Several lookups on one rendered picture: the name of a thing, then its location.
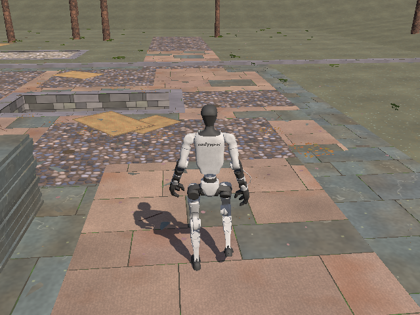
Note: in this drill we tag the robot left hand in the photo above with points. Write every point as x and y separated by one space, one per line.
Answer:
172 189

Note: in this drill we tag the robot left shin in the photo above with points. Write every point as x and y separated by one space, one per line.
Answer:
195 240

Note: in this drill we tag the robot right forearm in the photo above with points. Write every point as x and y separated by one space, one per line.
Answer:
241 178

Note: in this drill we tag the robot left forearm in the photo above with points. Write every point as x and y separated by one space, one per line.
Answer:
177 174

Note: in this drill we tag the robot right hand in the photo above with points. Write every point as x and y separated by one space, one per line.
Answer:
245 196

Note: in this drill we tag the right robot upper arm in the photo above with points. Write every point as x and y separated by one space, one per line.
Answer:
233 151

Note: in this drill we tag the robot head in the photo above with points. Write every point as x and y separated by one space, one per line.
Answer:
209 115

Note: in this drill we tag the left robot upper arm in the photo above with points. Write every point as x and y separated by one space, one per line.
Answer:
185 150

